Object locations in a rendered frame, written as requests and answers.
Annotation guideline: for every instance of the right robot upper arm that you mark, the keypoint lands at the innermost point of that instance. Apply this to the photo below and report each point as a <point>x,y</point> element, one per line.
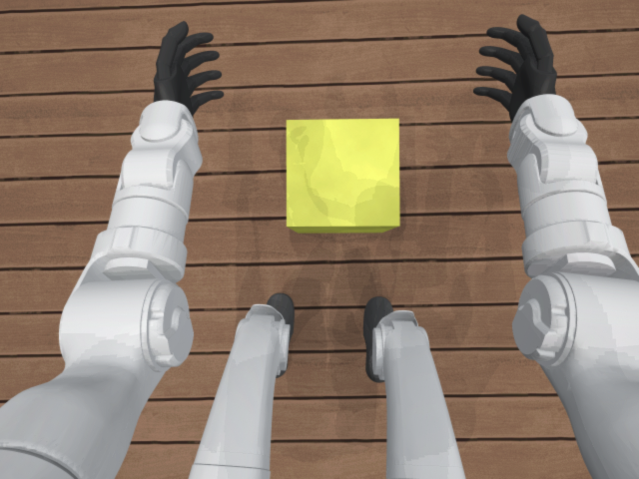
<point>583,330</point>

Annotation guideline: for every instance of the robot right thigh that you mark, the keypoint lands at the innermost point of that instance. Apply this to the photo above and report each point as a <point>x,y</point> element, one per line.
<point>420,442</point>

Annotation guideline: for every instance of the left robot forearm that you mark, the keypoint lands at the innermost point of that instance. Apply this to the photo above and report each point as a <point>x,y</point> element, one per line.
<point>145,234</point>

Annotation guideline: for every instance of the robot thigh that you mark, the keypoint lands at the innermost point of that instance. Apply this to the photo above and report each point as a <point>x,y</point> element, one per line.
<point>420,442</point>
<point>236,443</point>

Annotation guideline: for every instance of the left robot upper arm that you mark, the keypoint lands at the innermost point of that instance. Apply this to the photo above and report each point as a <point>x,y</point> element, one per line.
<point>118,338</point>

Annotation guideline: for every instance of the robot left thigh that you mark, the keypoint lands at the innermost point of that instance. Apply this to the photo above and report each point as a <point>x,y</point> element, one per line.
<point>236,443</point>

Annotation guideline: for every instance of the carton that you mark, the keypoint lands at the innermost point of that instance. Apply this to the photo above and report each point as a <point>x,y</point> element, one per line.
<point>342,176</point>

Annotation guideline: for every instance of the left robot hand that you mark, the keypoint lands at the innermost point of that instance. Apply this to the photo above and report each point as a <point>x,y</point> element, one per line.
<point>171,80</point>

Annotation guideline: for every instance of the right robot forearm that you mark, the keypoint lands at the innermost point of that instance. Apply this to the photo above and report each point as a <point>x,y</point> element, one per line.
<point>562,201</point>

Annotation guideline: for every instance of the right robot hand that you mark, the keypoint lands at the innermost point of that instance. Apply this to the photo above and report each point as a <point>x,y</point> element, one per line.
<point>533,65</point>

